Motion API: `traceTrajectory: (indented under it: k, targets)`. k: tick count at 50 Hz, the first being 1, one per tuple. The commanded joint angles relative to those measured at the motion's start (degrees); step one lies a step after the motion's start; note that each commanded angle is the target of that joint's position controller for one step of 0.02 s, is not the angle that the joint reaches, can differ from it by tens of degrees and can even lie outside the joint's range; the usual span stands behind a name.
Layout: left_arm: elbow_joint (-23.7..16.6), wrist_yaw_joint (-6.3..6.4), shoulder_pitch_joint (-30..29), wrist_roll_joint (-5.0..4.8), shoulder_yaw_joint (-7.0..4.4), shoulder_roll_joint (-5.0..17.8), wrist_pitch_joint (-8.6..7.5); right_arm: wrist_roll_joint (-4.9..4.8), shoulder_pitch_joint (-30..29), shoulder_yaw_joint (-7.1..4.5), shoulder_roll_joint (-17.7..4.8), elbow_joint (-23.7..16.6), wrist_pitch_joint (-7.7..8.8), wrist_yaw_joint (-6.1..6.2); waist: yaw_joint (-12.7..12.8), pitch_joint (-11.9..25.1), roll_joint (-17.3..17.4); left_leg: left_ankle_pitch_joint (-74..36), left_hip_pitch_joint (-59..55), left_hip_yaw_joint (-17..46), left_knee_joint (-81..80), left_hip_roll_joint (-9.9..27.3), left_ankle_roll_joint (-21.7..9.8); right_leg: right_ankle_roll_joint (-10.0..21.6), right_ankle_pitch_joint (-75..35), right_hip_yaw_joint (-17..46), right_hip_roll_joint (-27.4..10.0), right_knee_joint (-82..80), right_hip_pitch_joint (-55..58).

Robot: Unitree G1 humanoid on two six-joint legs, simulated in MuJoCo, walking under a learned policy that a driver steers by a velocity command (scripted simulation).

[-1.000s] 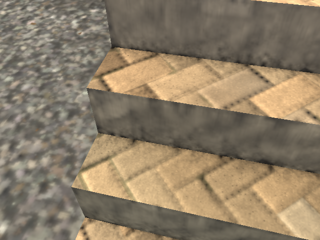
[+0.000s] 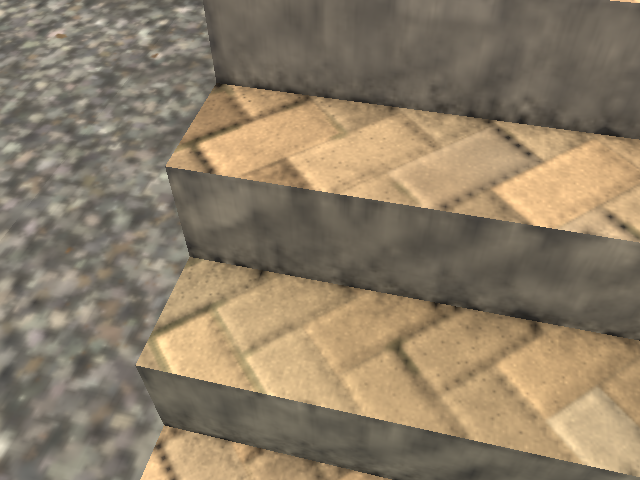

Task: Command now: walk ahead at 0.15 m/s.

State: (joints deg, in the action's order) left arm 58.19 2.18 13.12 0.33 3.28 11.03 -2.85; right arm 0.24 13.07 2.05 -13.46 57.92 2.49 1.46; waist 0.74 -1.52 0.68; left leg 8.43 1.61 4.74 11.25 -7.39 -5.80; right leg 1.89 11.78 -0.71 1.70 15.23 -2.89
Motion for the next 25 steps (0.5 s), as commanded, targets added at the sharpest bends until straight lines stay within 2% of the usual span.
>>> traceTrajectory:
  k: [1, 10, 11, 14, 15, 16, 17, 18, 19, 24, 25]
  targets:
    - [-1.02, 0.19, 2.69, -0.08, -1.06, 5.27, -0.16, -0.15, 2.38, -1.12, -5.20, -1.09, 0.14, 0.23, 0.04, 0.50, -1.14, -17.71, 0.73, 7.55, 1.16, 12.47, 1.44, 0.94, -12.85, 6.79, -9.20, -0.18, 0.31]
    - [0.69, 0.37, 5.78, -0.05, -1.13, 4.33, 0.48, -0.28, 4.89, -1.36, -4.83, 0.50, -0.66, 0.58, 0.03, -1.06, -1.20, -15.21, 1.42, 7.78, 1.47, 12.26, 1.27, 0.98, -9.88, 6.95, -8.92, 0.31, -1.13]
    - [0.54, 0.47, 5.44, 0.04, -1.44, 4.76, 0.49, -0.10, 5.05, -1.31, -4.54, 0.41, -0.97, 0.32, -0.43, -0.97, -1.45, -15.73, 0.85, 7.77, 1.68, 12.28, 1.22, 0.91, -9.91, 6.39, -8.86, 0.56, -1.56]
    - [1.19, 0.45, 7.03, -0.07, -1.22, 3.69, 0.64, -0.22, 5.62, -1.41, -4.60, 0.89, -1.01, 0.63, 0.20, -1.69, -0.88, -14.15, 1.76, 7.80, 1.67, 12.12, 1.17, 0.95, -8.29, 7.00, -8.75, 0.35, -2.01]
    - [-0.78, -2.20, 4.36, 1.21, -3.62, 11.68, -1.27, -1.22, 4.42, -3.44, -9.31, -1.54, -3.03, -0.02, 0.10, -1.54, 1.14, -16.45, 1.90, 6.87, 3.76, 8.86, 1.39, -0.49, -10.26, 5.54, -7.04, 1.30, -3.92]
    - [-0.47, -3.41, 3.35, 1.19, -3.90, 11.15, -2.32, -0.79, 4.12, -3.46, -8.45, -2.30, -3.76, 0.60, -0.10, -0.07, -1.08, -15.81, 1.38, 6.64, 4.13, 9.21, 1.16, -0.93, -11.72, 5.47, -7.06, 1.57, -4.33]
    - [-0.30, -3.95, 3.32, 0.88, -3.67, 9.08, -2.81, -0.51, 4.94, -3.47, -7.47, -2.96, -4.31, 0.90, -0.26, 0.76, -1.81, -15.26, 0.91, 6.83, 4.34, 9.33, 0.90, -1.16, -11.57, 5.44, -7.16, 1.81, -4.73]
    - [0.10, -4.18, 3.76, 0.63, -3.46, 7.40, -3.00, -0.53, 5.85, -3.53, -6.68, -3.16, -4.70, 1.08, -0.24, 0.89, -2.18, -15.19, 1.05, 6.95, 4.34, 9.41, 0.68, -1.26, -11.46, 5.48, -7.25, 1.91, -4.87]
    - [0.31, -4.18, 3.91, 0.42, -3.41, 6.77, -2.97, -0.55, 6.03, -3.54, -5.92, -3.62, -4.87, 1.15, -0.18, 0.60, -2.68, -14.79, 1.44, 7.07, 4.28, 9.51, 0.48, -1.24, -11.07, 5.56, -7.31, 1.89, -5.12]
    - [0.15, -3.60, 3.33, 0.95, -3.80, 7.57, -2.47, -0.42, 6.57, -4.00, -5.27, -4.94, -5.05, 1.10, 0.38, -0.29, -1.52, -11.83, 3.33, 7.37, 3.52, 9.61, 0.86, -1.01, -6.45, 5.73, -7.47, 1.34, -5.42]
    - [0.27, -3.40, 3.45, 0.93, -4.06, 8.15, -2.30, -0.20, 6.84, -4.16, -5.60, -5.22, -5.51, 0.78, 0.43, -0.57, -0.21, -12.14, 3.09, 7.53, 3.47, 9.63, 1.07, -0.86, -4.59, 5.52, -7.51, 1.40, -6.30]
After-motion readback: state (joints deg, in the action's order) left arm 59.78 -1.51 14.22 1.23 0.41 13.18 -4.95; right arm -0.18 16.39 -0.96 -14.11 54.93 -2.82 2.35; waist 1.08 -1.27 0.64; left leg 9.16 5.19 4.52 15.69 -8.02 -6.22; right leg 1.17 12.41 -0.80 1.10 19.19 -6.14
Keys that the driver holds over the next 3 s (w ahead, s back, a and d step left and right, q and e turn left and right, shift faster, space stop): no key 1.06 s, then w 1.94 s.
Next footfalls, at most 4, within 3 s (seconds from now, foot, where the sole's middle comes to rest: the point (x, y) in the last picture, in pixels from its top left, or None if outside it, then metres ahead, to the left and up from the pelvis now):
none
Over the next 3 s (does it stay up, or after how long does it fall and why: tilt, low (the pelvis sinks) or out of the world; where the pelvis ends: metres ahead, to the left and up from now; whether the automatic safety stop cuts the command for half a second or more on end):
stays up -0.01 -0.06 0.00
